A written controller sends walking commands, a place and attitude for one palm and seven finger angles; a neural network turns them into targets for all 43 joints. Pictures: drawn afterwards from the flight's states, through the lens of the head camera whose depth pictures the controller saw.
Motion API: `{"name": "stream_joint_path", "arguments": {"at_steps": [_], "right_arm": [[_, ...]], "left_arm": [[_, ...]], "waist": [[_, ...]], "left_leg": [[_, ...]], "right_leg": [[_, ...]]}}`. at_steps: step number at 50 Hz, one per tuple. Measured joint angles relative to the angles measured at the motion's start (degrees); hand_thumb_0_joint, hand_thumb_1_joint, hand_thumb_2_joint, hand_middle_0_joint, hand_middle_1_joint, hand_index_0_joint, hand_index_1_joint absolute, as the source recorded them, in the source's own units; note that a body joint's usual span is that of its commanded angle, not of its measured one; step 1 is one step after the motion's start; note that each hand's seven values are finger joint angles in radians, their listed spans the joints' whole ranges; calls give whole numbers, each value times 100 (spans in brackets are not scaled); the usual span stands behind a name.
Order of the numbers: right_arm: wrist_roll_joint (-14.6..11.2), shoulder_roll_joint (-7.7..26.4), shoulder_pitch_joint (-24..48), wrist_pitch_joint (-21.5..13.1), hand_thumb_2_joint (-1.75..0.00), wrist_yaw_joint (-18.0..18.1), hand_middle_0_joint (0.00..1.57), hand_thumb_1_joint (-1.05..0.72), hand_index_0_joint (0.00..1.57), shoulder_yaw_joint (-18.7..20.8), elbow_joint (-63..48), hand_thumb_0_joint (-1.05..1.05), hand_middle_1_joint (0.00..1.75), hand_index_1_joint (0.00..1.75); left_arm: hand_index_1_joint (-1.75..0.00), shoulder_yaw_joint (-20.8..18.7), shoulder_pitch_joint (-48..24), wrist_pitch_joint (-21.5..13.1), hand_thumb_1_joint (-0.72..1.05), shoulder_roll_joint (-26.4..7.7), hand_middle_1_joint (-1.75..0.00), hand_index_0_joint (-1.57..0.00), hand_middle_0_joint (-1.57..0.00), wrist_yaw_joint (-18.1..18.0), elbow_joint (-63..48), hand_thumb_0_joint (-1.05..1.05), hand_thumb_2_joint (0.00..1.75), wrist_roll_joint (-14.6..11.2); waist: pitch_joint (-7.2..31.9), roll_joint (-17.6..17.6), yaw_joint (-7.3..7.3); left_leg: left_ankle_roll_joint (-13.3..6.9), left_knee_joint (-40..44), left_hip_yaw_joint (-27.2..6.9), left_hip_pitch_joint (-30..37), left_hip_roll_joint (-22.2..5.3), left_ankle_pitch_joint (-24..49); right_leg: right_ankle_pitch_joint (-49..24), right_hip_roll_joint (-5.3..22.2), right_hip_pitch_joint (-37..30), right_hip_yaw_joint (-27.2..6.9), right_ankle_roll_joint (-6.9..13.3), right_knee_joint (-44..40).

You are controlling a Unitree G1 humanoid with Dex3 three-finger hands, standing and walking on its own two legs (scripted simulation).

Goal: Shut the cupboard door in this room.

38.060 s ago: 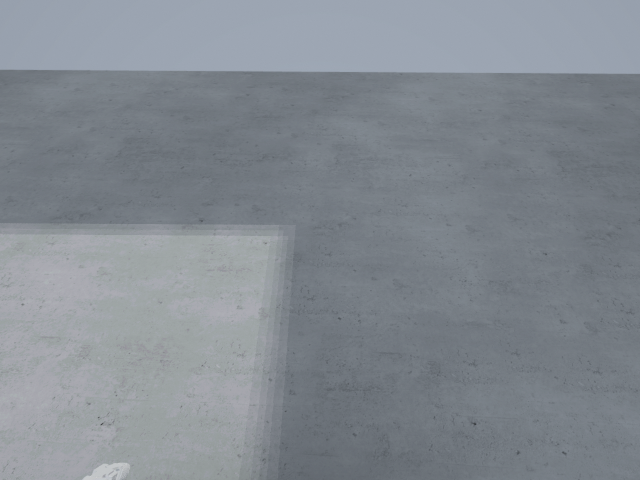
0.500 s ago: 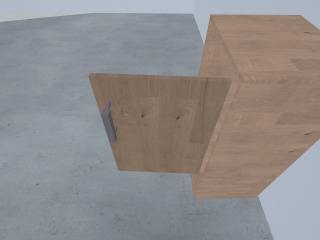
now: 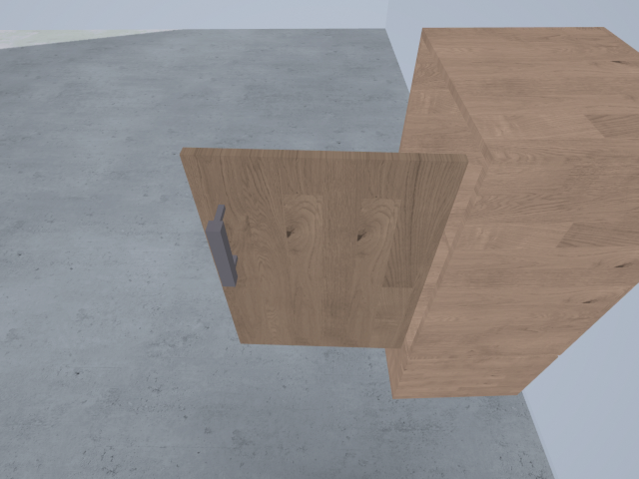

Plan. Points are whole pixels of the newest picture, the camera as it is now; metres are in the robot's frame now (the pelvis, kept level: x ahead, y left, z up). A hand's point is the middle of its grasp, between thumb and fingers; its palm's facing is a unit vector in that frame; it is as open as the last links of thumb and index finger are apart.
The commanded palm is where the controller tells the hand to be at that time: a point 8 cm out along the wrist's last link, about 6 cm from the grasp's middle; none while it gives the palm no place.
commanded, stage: look again from close up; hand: left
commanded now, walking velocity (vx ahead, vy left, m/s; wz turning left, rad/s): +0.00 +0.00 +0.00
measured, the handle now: (225, 246) +0.48 +0.19 -0.03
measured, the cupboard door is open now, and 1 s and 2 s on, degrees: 86 86 86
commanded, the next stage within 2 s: raise the hand and make a fist in 0.28 s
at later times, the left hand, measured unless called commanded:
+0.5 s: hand out of the picture +0.13 +0.19 -0.09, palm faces +0.20 -0.96 -0.20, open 7.3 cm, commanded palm +0.10 +0.23 -0.07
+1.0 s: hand (194, 477) +0.14 +0.16 -0.05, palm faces +0.02 -1.00 -0.05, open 5.2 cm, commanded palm +0.12 +0.22 -0.05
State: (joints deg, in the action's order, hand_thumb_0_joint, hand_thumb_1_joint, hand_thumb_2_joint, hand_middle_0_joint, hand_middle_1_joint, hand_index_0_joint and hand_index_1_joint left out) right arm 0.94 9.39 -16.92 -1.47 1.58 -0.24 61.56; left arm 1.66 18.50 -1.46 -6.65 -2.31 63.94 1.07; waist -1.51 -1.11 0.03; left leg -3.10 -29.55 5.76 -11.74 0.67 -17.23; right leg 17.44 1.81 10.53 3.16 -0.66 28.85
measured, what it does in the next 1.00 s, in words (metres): lowers itself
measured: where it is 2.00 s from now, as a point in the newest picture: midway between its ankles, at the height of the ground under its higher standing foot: outside the picture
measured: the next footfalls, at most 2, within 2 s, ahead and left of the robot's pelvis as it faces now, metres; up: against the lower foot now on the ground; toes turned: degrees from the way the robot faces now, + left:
none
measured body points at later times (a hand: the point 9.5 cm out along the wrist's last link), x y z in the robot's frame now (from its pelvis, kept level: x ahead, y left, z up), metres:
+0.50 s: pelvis +0.00 +0.00 -0.01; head +0.01 +0.00 +0.44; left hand +0.11 +0.24 -0.07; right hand +0.05 -0.24 -0.14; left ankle -0.01 +0.08 -0.74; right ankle -0.02 -0.12 -0.72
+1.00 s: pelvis -0.05 -0.04 -0.11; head +0.02 -0.03 +0.33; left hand +0.13 +0.21 -0.04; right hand +0.21 -0.23 -0.16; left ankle -0.01 +0.08 -0.74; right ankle +0.00 -0.11 -0.74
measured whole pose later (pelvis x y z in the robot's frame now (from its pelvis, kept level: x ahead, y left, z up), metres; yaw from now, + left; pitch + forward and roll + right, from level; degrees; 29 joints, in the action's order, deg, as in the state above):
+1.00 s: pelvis -0.05 -0.04 -0.11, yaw +5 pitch +15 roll -2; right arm -1.4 13.2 -8.8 -15.1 2.3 -0.9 28.4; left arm -7.0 23.1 -27.3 -14.0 20.3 -2.0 -16.6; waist 8.5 -1.1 -3.4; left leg -0.3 -74.6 -2.2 -58.2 -0.5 -31.7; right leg 31.3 -0.5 55.8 9.3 4.8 71.6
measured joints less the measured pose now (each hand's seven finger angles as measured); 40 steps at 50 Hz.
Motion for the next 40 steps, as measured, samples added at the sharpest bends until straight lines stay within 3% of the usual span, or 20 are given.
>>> {"name": "stream_joint_path", "arguments": {"at_steps": [20,21,22,24,27,30,33,34,37,40], "right_arm": [[-25,14,147,-14,-90,-6,20,-92,20,-75,168,0,30,30],[-55,16,92,-142,-90,51,20,-92,20,-91,-35,1,30,30],[-170,25,-41,-457,-90,168,20,-92,20,-139,-292,1,30,30],[-259,60,-317,-1104,-89,232,20,-92,20,-99,-707,1,30,30],[-208,223,-459,-1610,-90,47,20,-91,20,92,-1305,1,30,30],[-129,447,-152,-1662,-90,-162,20,-91,20,211,-1801,1,30,30],[-94,502,230,-1629,-90,-278,20,-91,20,340,-2322,1,30,30],[-113,523,338,-1602,-90,-297,20,-91,20,386,-2520,1,30,30],[-195,646,605,-1494,-90,-269,20,-90,20,472,-3076,1,30,30],[-227,724,768,-1448,-90,-155,20,-91,19,476,-3430,1,30,30]], "left_arm": [[-30,-25,-237,47,91,-228,-29,-20,-20,-31,-135,1,90,0],[-30,-318,14,419,91,-221,-30,-21,-20,0,-1093,1,90,-104],[-30,-361,339,512,91,-304,-30,-21,-21,-95,-2249,2,90,-279],[-31,-272,869,239,92,-481,-30,-21,-21,-320,-4146,2,90,-620],[-33,-365,640,-491,92,-479,-32,-23,-23,-214,-5361,2,90,-875],[-36,-729,165,-1700,92,-274,-36,-26,-26,495,-5358,2,90,-1197],[-41,-920,60,-2945,92,-273,-40,-30,-30,1553,-5225,1,90,-1462],[-43,-939,78,-3179,91,-305,-42,-31,-31,1863,-5196,1,90,-1504],[-48,-911,346,-3131,91,-392,-47,-36,-36,2362,-5288,1,90,-1636],[-54,-912,721,-2775,90,-475,-53,-42,-42,2272,-5583,1,90,-1690]], "waist": [[-15,125,-44],[-104,142,13],[-152,185,34],[-15,274,84],[309,232,253],[708,112,275],[1024,249,207],[1064,301,168],[1084,356,29],[1081,309,-135]], "left_leg": [[-30,316,87,203,71,107],[-19,166,48,111,47,63],[-10,23,20,18,48,12],[12,-113,-21,-113,150,-44],[19,-634,-222,-687,329,-172],[42,-1543,-227,-1683,255,-489],[70,-2478,-160,-2710,131,-818],[80,-2788,-157,-3006,94,-923],[96,-3552,-210,-3669,25,-1187],[181,-4051,-354,-4100,-27,-1371]], "right_leg": [[-55,54,-123,-90,-61,-190],[-53,42,-22,-51,-46,-14],[18,47,191,-46,-5,411],[151,89,620,-79,77,1259],[312,99,1059,2,184,1269],[649,27,1923,-25,210,1844],[860,-55,2993,-68,281,2783],[966,-78,3286,-62,316,3079],[1224,-112,3910,13,406,3778],[1381,-139,4253,167,457,4164]]}}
